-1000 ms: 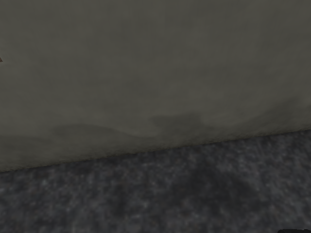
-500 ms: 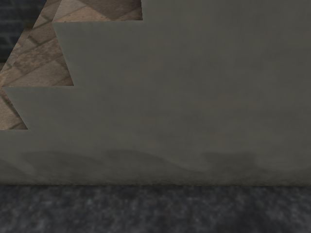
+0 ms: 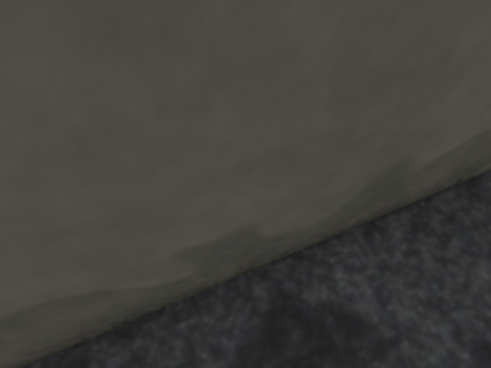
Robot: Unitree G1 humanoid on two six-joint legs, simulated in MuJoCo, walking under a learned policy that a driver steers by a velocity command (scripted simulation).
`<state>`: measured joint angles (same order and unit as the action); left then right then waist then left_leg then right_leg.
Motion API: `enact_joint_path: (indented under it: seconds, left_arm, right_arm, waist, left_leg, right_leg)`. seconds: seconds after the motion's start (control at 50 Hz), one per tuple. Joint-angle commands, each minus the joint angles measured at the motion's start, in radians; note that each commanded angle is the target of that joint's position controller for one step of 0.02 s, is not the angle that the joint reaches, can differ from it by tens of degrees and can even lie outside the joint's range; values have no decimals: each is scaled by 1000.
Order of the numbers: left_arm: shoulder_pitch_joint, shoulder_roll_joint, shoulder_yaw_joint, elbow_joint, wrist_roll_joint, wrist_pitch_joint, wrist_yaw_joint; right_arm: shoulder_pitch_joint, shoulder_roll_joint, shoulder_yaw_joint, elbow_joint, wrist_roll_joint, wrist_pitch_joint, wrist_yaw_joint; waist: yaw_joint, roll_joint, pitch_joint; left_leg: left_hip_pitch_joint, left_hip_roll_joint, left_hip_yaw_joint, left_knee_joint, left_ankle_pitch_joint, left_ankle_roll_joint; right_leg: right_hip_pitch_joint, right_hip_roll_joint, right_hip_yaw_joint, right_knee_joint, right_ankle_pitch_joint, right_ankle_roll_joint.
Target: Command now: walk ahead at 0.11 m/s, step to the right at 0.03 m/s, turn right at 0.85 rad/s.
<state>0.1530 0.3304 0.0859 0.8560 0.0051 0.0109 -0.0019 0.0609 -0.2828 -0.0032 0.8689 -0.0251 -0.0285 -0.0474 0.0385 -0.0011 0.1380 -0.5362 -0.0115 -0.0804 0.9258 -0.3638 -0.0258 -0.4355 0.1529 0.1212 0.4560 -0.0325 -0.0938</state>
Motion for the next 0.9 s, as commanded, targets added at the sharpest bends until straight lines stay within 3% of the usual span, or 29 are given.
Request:
enact_joint_path:
  seconds: [0.02,0.08,0.1,0.14,0.18,0.2,0.22,0.24,0.26,0.28,0.3,0.32,0.36,0.4,0.46,0.52,0.56,0.6,0.62,0.64,0.66,0.7,0.72,0.74,0.76,0.8,0.82,0.84,0.9]
  left_arm:
    - [1,177,39,-51,3,23,12]
    - [-59,178,35,-63,25,47,-5]
    - [-34,157,30,-64,34,41,3]
    - [12,175,30,-29,15,40,17]
    - [-24,164,22,-27,11,48,23]
    - [-154,175,12,-93,29,65,-46]
    - [-115,73,-12,-105,32,61,-70]
    - [-105,84,-14,-107,62,51,-72]
    - [-102,157,-1,-85,71,49,-83]
    - [-70,172,4,-68,79,46,-95]
    - [-36,163,1,-45,92,44,-106]
    - [4,142,-6,-18,99,47,-118]
    - [-3,95,-26,-1,101,52,-132]
    - [-45,62,-49,-15,100,58,-121]
    - [-101,46,-66,-39,66,58,-96]
    - [-100,56,-61,-54,40,43,-71]
    - [-33,63,-54,-35,23,37,-55]
    - [86,81,-40,14,25,36,-38]
    - [134,123,-26,33,32,32,-35]
    - [72,265,4,-5,67,41,-45]
    - [36,174,-20,-13,57,33,-43]
    - [-49,71,-55,-13,48,5,-21]
    - [-56,76,-54,-5,37,-5,-4]
    - [51,115,-36,28,14,-56,11]
    - [-84,93,-42,4,24,-47,22]
    - [-64,87,-34,14,14,-48,49]
    - [-4,125,-17,12,-5,-71,70]
    - [2,136,-11,22,-19,-70,76]
    - [-57,113,-17,-5,-12,-52,74]
  right_arm:
    - [109,-101,-24,-17,1,12,-8]
    - [124,-120,-32,7,17,-11,-14]
    - [68,-94,-26,3,33,-8,-16]
    - [89,-102,-27,-3,35,-11,-13]
    - [124,-101,-25,5,36,-19,-7]
    - [337,-205,-64,99,42,-17,-61]
    - [322,-327,-104,97,17,-18,-82]
    - [260,-382,-122,78,-17,-4,-100]
    - [233,-349,-126,101,-17,4,-110]
    - [212,-297,-120,114,3,3,-101]
    - [198,-258,-114,122,22,1,-81]
    - [185,-247,-114,119,30,-2,-63]
    - [226,-225,-109,144,24,-1,-31]
    - [254,-227,-115,160,12,5,-13]
    - [315,-291,-152,168,-10,19,-15]
    - [304,-327,-179,145,-22,26,-21]
    - [266,-317,-182,116,-21,27,-26]
    - [259,-255,-162,92,-7,22,-25]
    - [313,-190,-144,90,1,18,-22]
    - [284,-103,-121,61,2,22,-30]
    - [227,-141,-111,63,-13,27,-40]
    - [250,-156,-117,80,-3,28,-19]
    - [262,-152,-117,66,-8,27,-2]
    - [165,-112,-107,22,19,19,43]
    - [194,-117,-105,31,-2,18,39]
    - [135,-84,-85,-10,-4,19,40]
    - [127,-82,-79,-1,20,41,48]
    - [114,-99,-76,-13,17,61,55]
    - [57,-106,-64,-30,18,87,83]
  waist:
    - [-16,-140,-278]
    - [-24,-191,-255]
    - [33,-132,-169]
    - [30,-121,-210]
    - [9,-132,-220]
    - [-108,-177,-250]
    - [-85,104,-210]
    - [-71,182,-156]
    - [-59,120,-114]
    - [-31,104,-96]
    - [-14,90,-99]
    - [-7,97,-112]
    - [-26,119,-100]
    - [-49,188,-53]
    - [-99,286,-18]
    - [-102,327,-38]
    - [-81,322,-67]
    - [-26,222,-115]
    - [-15,22,-193]
    - [24,-348,-236]
    - [28,-277,-176]
    - [-64,-149,-140]
    - [-96,-144,-164]
    - [-70,-150,-258]
    - [-122,-106,-140]
    - [-120,-111,-162]
    - [-87,-61,-182]
    - [-95,-51,-215]
    - [-89,-113,-191]
  left_leg:
    - [75,-25,17,-98,31,0]
    - [208,-10,53,-207,7,-9]
    - [116,-32,38,-219,50,1]
    - [113,-3,-11,-242,38,24]
    - [191,-3,-3,-316,19,45]
    - [456,64,-34,-541,63,74]
    - [544,308,-340,-746,-202,114]
    - [470,545,-612,-853,-321,176]
    - [374,531,-567,-848,-275,207]
    - [341,468,-452,-803,-179,182]
    - [351,389,-341,-752,-106,139]
    - [350,321,-253,-707,-46,104]
    - [317,250,-190,-673,-27,91]
    - [286,217,-211,-710,-90,95]
    - [264,216,-259,-745,-133,96]
    - [263,227,-287,-725,-39,96]
    - [218,230,-307,-707,2,100]
    - [105,155,-242,-581,9,71]
    - [6,58,-117,-348,-109,52]
    - [-190,-78,112,-101,-195,16]
    - [-190,18,128,63,-204,38]
    - [-106,29,128,165,-134,55]
    - [-89,39,133,192,-95,53]
    - [-149,97,72,232,45,65]
    - [-128,48,144,200,-15,46]
    - [-80,51,171,91,-28,38]
    - [-143,59,118,94,-10,34]
    - [-147,82,91,109,-8,45]
    - [-54,74,106,18,10,63]
  right_leg:
    - [164,-235,339,-173,-290,-43]
    - [49,-198,342,-199,-449,-38]
    - [120,-270,405,-206,-284,-8]
    - [220,-303,457,-183,-216,-4]
    - [200,-279,452,-184,-291,-11]
    - [5,-117,310,-72,-368,-26]
    - [-187,33,108,215,-374,37]
    - [-336,17,113,429,-379,82]
    - [-313,-35,149,556,-286,82]
    - [-283,-60,170,607,-220,83]
    - [-264,-56,169,645,-183,88]
    - [-240,-41,144,690,-157,93]
    - [-206,-49,90,668,-137,97]
    - [-177,-102,-36,522,-153,127]
    - [-85,-106,-92,330,-262,157]
    - [26,-127,-75,160,-292,146]
    - [167,-141,-78,28,-260,105]
    - [429,-141,-124,-193,-204,45]
    - [589,-235,-52,-255,-271,43]
    - [544,-410,150,-272,-482,-46]
    - [440,-421,116,-299,-439,-55]
    - [351,-333,-61,-206,38,-44]
    - [383,-327,-126,-141,270,-50]
    - [497,-403,-8,-217,-78,10]
    - [410,-352,-150,-140,361,-25]
    - [420,-386,-183,-92,622,-69]
    - [541,-529,-61,-40,848,-47]
    - [572,-574,-50,-33,853,-34]
    - [512,-537,-140,-57,702,-37]
